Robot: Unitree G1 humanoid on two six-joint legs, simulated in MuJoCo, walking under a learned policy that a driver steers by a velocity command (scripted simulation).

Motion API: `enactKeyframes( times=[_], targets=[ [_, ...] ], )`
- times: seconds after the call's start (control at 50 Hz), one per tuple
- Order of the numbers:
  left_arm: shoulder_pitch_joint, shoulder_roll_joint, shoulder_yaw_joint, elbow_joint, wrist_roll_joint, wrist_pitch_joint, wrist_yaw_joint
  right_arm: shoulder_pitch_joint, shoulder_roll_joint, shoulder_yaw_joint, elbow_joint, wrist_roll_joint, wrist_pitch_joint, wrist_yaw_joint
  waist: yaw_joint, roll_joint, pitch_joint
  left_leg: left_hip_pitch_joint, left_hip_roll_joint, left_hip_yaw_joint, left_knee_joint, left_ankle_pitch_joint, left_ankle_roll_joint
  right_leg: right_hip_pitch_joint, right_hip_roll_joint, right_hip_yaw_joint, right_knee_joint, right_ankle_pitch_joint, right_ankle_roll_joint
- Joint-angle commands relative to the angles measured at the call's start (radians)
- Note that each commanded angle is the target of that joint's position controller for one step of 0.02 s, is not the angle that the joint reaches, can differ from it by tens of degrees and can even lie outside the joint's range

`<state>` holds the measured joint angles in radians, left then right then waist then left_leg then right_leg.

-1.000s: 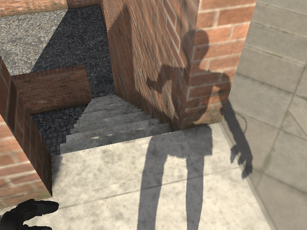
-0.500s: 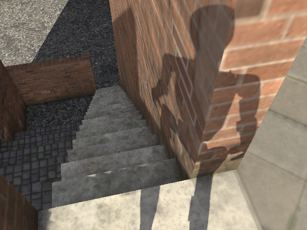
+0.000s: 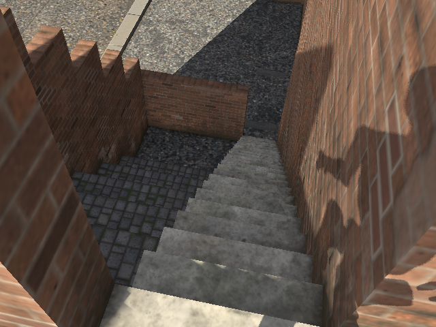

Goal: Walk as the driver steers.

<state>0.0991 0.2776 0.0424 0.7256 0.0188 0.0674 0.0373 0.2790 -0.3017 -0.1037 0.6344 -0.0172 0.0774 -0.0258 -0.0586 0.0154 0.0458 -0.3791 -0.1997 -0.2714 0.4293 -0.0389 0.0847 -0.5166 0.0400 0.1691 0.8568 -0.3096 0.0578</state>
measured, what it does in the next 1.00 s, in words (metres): steps on the spot: right foot, then left foot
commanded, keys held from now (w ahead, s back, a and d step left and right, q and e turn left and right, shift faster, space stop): shift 1.00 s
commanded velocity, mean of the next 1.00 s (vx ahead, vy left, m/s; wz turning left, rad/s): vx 0.01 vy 0.00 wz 0.21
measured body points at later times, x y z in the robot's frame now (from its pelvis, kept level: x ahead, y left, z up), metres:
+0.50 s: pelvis +0.02 -0.09 +0.01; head +0.03 -0.10 +0.45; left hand +0.08 +0.18 -0.10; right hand +0.16 -0.32 -0.13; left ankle -0.05 +0.03 -0.72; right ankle +0.05 -0.16 -0.74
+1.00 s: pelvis +0.01 -0.09 +0.01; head +0.02 -0.09 +0.46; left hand +0.01 +0.17 -0.13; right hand +0.09 -0.32 -0.14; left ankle -0.04 +0.02 -0.74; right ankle +0.05 -0.16 -0.74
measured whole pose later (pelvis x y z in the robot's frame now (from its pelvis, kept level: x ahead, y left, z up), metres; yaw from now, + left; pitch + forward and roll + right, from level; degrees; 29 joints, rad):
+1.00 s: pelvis +0.01 -0.09 +0.01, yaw +10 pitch -1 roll +0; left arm 0.28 0.20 0.04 0.92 0.01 0.02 0.05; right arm 0.27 -0.18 -0.02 1.00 -0.02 0.02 -0.03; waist 0.01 0.00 0.03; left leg -0.09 -0.05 -0.10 0.36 -0.25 0.01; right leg -0.19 0.08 0.04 0.38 -0.16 -0.06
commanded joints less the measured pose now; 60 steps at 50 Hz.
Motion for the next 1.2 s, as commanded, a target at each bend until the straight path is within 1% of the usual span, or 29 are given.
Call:
enactKeyframes(
  times=[0.02, 0.04, 0.06, 0.08, 0.1, 0.14, 0.16, 0.18, 0.2, 0.22, 0.24, 0.26, 0.28, 0.3, 0.32, 0.38, 0.44, 0.48, 0.52, 0.54, 0.56, 0.58, 0.6, 0.62, 0.66, 0.7, 0.8, 1.0, 1.2],
  targets=[
    [-0.008, 0.093, 0.028, -0.058, -0.016, -0.009, 0.005, 0.020, -0.145, -0.039, -0.055, -0.010, -0.025, 0.016, -0.002, 0.147, -0.117, 0.183, 0.249, -0.354, -0.142, -0.396, 0.060, -0.044, 0.017, -0.023, -0.038, -0.014, -0.012],
    [0.010, 0.088, 0.023, -0.055, -0.009, -0.009, 0.014, 0.011, -0.157, -0.044, -0.042, -0.014, -0.034, 0.018, 0.003, 0.129, -0.119, 0.145, 0.247, -0.346, -0.159, -0.435, 0.057, -0.008, 0.024, -0.039, -0.070, -0.014, -0.014],
    [0.007, 0.096, 0.021, -0.057, -0.015, -0.012, 0.019, 0.008, -0.156, -0.039, -0.038, -0.015, -0.036, 0.023, -0.003, 0.138, -0.109, 0.113, 0.254, -0.368, -0.168, -0.442, 0.055, 0.034, 0.026, -0.050, -0.085, -0.019, -0.023],
    [0.023, 0.091, 0.018, -0.062, -0.014, -0.011, 0.024, -0.028, -0.150, -0.034, -0.040, -0.015, -0.033, 0.030, 0.013, 0.149, -0.105, 0.087, 0.254, -0.380, -0.163, -0.428, 0.057, 0.077, 0.028, -0.056, -0.111, -0.038, -0.031],
    [0.051, 0.083, 0.013, -0.059, -0.012, -0.013, 0.015, -0.051, -0.138, -0.027, -0.042, -0.012, -0.030, 0.034, 0.019, 0.152, -0.114, 0.061, 0.247, -0.374, -0.164, -0.385, 0.059, 0.142, 0.028, -0.065, -0.154, -0.030, -0.042],
    [0.141, 0.088, 0.016, -0.039, -0.018, -0.021, 0.010, -0.083, -0.135, -0.022, -0.036, -0.012, -0.026, 0.034, 0.064, 0.143, -0.116, 0.002, 0.219, -0.369, -0.145, -0.395, 0.026, 0.302, 0.028, -0.085, -0.339, 0.032, -0.071],
    [0.164, 0.103, 0.021, -0.035, -0.012, -0.025, 0.015, -0.068, -0.123, -0.015, -0.026, -0.007, -0.029, 0.028, 0.077, 0.112, -0.109, -0.047, 0.180, -0.350, -0.119, -0.474, -0.010, 0.388, 0.002, -0.057, -0.455, 0.054, -0.091],
    [0.147, 0.174, 0.035, -0.058, 0.008, -0.031, 0.022, -0.007, -0.089, -0.007, -0.017, -0.010, -0.031, 0.028, 0.059, -0.056, -0.104, -0.078, 0.104, -0.234, 0.032, -0.533, -0.054, 0.402, -0.159, 0.125, -0.597, -0.100, -0.118],
    [0.079, 0.251, 0.041, -0.106, 0.018, -0.034, 0.017, 0.015, -0.067, -0.007, -0.020, 0.005, -0.036, 0.020, 0.043, -0.217, -0.092, -0.142, -0.061, -0.007, 0.280, -0.514, -0.092, 0.347, -0.372, 0.396, -0.715, -0.168, -0.192],
    [0.039, 0.222, 0.041, -0.105, 0.025, -0.035, 0.007, -0.007, -0.124, -0.020, -0.007, -0.022, -0.045, 0.022, 0.037, -0.188, -0.061, -0.125, -0.028, 0.003, 0.466, -0.487, -0.113, 0.220, -0.361, 0.424, -0.677, -0.008, -0.265],
    [0.011, 0.159, 0.025, -0.111, 0.014, -0.040, 0.003, 0.006, -0.118, -0.019, 0.017, -0.024, -0.046, 0.025, 0.007, -0.124, -0.070, -0.079, -0.007, 0.001, 0.574, -0.440, -0.112, 0.193, -0.318, 0.315, -0.620, 0.153, -0.270],
    [-0.005, 0.129, 0.017, -0.115, 0.007, -0.044, -0.003, 0.022, -0.103, -0.015, 0.042, -0.020, -0.042, 0.029, -0.001, -0.099, -0.081, -0.056, -0.012, 0.008, 0.641, -0.398, -0.110, 0.196, -0.250, 0.195, -0.577, 0.263, -0.249],
    [-0.009, 0.121, 0.014, -0.122, 0.008, -0.044, -0.004, 0.035, -0.089, -0.011, 0.058, -0.017, -0.037, 0.032, -0.001, -0.122, -0.098, -0.058, -0.017, 0.027, 0.689, -0.380, -0.114, 0.227, -0.205, 0.123, -0.553, 0.317, -0.232],
    [0.007, 0.107, 0.008, -0.124, 0.006, -0.044, -0.002, 0.034, -0.083, -0.006, 0.066, -0.015, -0.032, 0.036, 0.012, -0.149, -0.098, -0.078, -0.016, 0.045, 0.688, -0.387, -0.124, 0.264, -0.189, 0.094, -0.539, 0.365, -0.230],
    [0.046, 0.102, 0.006, -0.117, -0.002, -0.045, 0.003, 0.013, -0.071, 0.003, 0.063, -0.007, -0.021, 0.033, 0.029, -0.175, -0.099, -0.103, -0.001, 0.066, 0.660, -0.388, -0.135, 0.313, -0.190, 0.092, -0.531, 0.373, -0.234],
    [0.134, 0.093, 0.006, -0.096, 0.002, -0.045, 0.010, -0.057, -0.031, 0.027, 0.066, 0.010, -0.004, 0.034, 0.079, -0.178, -0.082, -0.099, 0.044, 0.115, 0.433, -0.417, -0.159, 0.415, -0.183, 0.096, -0.521, 0.295, -0.235],
    [0.172, 0.112, 0.018, -0.079, 0.014, -0.039, 0.005, -0.078, -0.010, 0.044, 0.084, 0.020, -0.001, 0.027, 0.098, -0.228, -0.074, 0.011, 0.084, 0.208, 0.199, -0.457, -0.135, 0.421, -0.179, 0.111, -0.518, 0.267, -0.239],
    [0.185, 0.109, 0.021, -0.068, 0.016, -0.038, 0.004, -0.060, -0.007, 0.046, 0.102, 0.026, -0.009, 0.017, 0.092, -0.222, -0.076, 0.075, 0.100, 0.223, 0.067, -0.375, -0.109, 0.410, -0.193, 0.140, -0.500, 0.348, -0.236],
    [0.175, 0.097, 0.017, -0.055, 0.005, -0.047, 0.010, -0.012, 0.009, 0.054, 0.129, 0.017, -0.030, 0.009, 0.054, -0.152, -0.093, 0.242, 0.152, 0.175, -0.146, -0.111, -0.079, 0.329, -0.185, 0.130, -0.475, 0.364, -0.188],
    [0.175, 0.071, 0.009, -0.060, -0.002, -0.057, 0.010, -0.010, -0.013, 0.053, 0.128, 0.002, -0.043, 0.005, 0.057, -0.101, -0.129, 0.342, 0.227, 0.090, -0.158, -0.075, -0.061, 0.267, -0.175, 0.117, -0.468, 0.282, -0.151],
    [0.194, 0.038, 0.002, -0.071, -0.017, -0.070, 0.003, -0.056, -0.068, 0.047, 0.115, -0.015, -0.052, 0.002, 0.102, 0.031, -0.122, 0.342, 0.321, -0.009, -0.103, 0.016, -0.026, 0.228, -0.109, 0.037, -0.442, 0.205, -0.120],
    [0.176, 0.021, -0.002, -0.054, -0.020, -0.068, 0.004, -0.105, -0.011, 0.064, 0.129, -0.016, -0.054, 0.009, 0.100, 0.101, -0.083, 0.239, 0.308, 0.027, -0.083, 0.039, -0.005, 0.283, -0.074, -0.013, -0.491, 0.132, -0.114],
    [0.155, 0.040, 0.004, -0.044, -0.008, -0.065, 0.006, -0.103, 0.020, 0.072, 0.135, -0.014, -0.056, 0.012, 0.082, 0.086, -0.062, 0.214, 0.273, 0.055, -0.089, -0.056, -0.020, 0.313, -0.071, -0.010, -0.496, 0.136, -0.112],
    [0.143, 0.050, 0.009, -0.034, -0.002, -0.063, 0.006, -0.085, 0.020, 0.072, 0.151, -0.011, -0.056, 0.010, 0.069, 0.069, -0.048, 0.193, 0.252, 0.072, -0.098, -0.123, -0.033, 0.333, -0.076, -0.005, -0.497, 0.155, -0.116],
    [0.157, 0.054, 0.012, -0.016, 0.001, -0.058, 0.002, -0.044, 0.011, 0.070, 0.183, -0.007, -0.056, 0.002, 0.068, 0.051, -0.025, 0.177, 0.234, 0.087, -0.104, -0.144, -0.044, 0.346, -0.092, 0.008, -0.497, 0.200, -0.124],
    [0.182, 0.036, 0.007, 0.015, -0.006, -0.058, 0.001, -0.024, 0.020, 0.071, 0.206, -0.002, -0.056, 0.000, 0.071, 0.020, -0.028, 0.195, 0.230, 0.096, -0.101, -0.145, -0.042, 0.344, -0.095, 0.009, -0.507, 0.192, -0.121],
    [0.178, 0.025, 0.010, 0.067, -0.002, -0.055, 0.009, -0.023, 0.021, 0.069, 0.251, -0.007, -0.057, -0.005, 0.071, -0.026, 0.004, 0.186, 0.237, 0.095, -0.108, -0.150, -0.040, 0.338, -0.091, 0.015, -0.537, 0.156, -0.116],
    [0.213, 0.007, 0.013, 0.187, -0.003, -0.050, 0.018, 0.025, 0.040, 0.067, 0.357, -0.005, -0.064, -0.013, 0.075, -0.024, 0.001, 0.196, 0.243, 0.100, -0.137, -0.130, -0.040, 0.389, -0.100, 0.012, -0.556, 0.176, -0.118],
    [0.238, -0.023, 0.005, 0.288, -0.002, -0.052, 0.025, 0.060, 0.057, 0.069, 0.438, -0.004, -0.064, -0.019, 0.069, -0.018, 0.015, 0.208, 0.250, 0.107, -0.146, -0.103, -0.036, 0.398, -0.102, 0.003, -0.557, 0.215, -0.116]
  ],
)
Keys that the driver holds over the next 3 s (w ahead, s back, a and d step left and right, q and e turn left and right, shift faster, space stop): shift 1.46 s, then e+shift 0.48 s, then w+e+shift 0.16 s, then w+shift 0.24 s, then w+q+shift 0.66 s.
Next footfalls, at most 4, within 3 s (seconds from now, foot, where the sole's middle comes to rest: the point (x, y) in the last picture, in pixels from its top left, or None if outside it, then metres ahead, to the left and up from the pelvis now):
0.18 right None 0.09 -0.15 -0.77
0.54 left None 0.00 0.03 -0.77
2.36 right None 0.08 -0.19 -0.77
2.78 left None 0.44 -0.03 -0.77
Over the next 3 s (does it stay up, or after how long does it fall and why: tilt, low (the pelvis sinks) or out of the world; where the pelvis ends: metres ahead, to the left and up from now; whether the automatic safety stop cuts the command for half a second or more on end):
stays up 0.42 -0.05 -0.05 its command is cut before an obstacle after 2.1 s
